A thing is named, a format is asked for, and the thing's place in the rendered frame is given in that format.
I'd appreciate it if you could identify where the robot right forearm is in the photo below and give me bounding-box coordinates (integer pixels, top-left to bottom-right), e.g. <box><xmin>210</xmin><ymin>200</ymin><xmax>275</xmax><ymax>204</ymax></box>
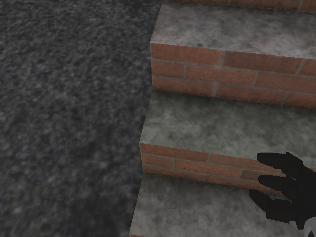
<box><xmin>303</xmin><ymin>216</ymin><xmax>316</xmax><ymax>237</ymax></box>

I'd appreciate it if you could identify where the robot right hand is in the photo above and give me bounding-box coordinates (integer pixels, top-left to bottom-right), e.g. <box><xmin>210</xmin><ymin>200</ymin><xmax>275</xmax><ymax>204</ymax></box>
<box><xmin>249</xmin><ymin>152</ymin><xmax>316</xmax><ymax>230</ymax></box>

